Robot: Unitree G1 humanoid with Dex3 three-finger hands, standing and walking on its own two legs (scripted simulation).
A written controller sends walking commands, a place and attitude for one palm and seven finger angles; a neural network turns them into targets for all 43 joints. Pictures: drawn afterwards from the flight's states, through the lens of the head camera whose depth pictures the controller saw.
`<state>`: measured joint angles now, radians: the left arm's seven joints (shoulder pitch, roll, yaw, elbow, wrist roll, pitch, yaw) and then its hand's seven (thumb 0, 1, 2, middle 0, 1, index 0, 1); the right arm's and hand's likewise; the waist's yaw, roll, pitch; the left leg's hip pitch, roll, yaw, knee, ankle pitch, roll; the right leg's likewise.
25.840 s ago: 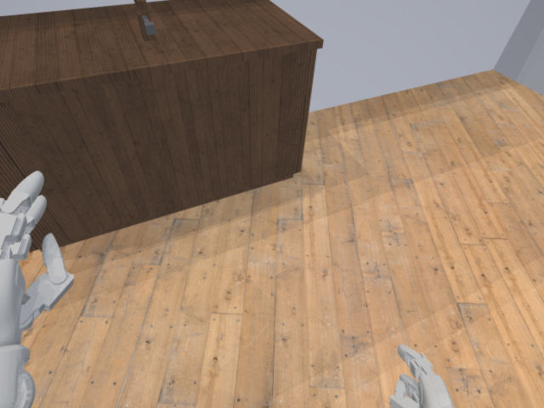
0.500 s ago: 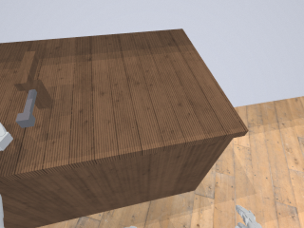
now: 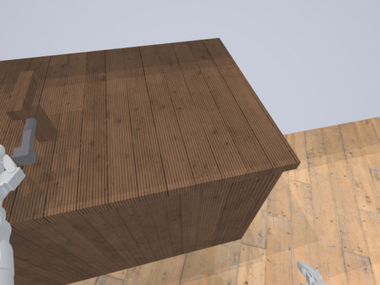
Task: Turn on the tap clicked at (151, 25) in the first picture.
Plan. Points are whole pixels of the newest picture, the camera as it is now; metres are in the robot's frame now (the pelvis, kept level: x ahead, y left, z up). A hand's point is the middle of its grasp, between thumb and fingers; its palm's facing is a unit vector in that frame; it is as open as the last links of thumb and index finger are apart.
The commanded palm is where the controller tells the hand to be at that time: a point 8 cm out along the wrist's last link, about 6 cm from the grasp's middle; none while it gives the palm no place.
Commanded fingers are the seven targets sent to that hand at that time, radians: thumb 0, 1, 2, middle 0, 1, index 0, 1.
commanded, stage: push the lever round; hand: left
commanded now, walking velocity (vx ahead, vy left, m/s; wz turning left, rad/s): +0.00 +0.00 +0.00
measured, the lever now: (24, 155) +0.32 +0.36 +0.10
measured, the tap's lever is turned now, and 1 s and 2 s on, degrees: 3 20 52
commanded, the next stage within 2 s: none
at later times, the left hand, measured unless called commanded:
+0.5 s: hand (32, 171) +0.29 +0.33 +0.09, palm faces +0.60 -0.79 -0.08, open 7.7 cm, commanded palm +0.25 +0.36 +0.09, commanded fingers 0.00 0.90 0.90 -0.15 -0.15 -0.15 -0.15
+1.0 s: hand (49, 166) +0.31 +0.31 +0.09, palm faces +0.67 -0.74 -0.05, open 7.6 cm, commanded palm +0.27 +0.33 +0.09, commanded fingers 0.00 0.90 0.90 -0.15 -0.15 -0.15 -0.15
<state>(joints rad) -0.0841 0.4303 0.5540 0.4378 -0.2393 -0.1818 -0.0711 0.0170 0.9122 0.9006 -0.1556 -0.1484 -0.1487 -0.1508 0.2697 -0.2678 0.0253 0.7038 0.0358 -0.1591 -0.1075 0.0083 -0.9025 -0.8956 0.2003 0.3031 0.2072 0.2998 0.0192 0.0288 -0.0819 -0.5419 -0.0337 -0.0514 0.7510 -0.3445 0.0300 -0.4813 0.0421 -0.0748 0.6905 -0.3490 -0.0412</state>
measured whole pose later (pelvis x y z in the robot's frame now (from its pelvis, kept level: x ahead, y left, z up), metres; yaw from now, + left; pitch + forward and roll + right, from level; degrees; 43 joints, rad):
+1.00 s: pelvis -0.01 -0.01 +0.00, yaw +1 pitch +6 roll -1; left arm -0.13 0.26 0.42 0.36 -0.15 -0.17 0.27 0.01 0.95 0.93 -0.15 -0.15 -0.15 -0.15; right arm 0.22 -0.25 0.02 0.72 0.01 -0.13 -0.09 0.01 -0.90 -0.90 0.20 0.30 0.21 0.30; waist 0.02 0.03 -0.08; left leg -0.51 -0.04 -0.06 0.73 -0.33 0.02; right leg -0.46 0.04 -0.08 0.69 -0.35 -0.05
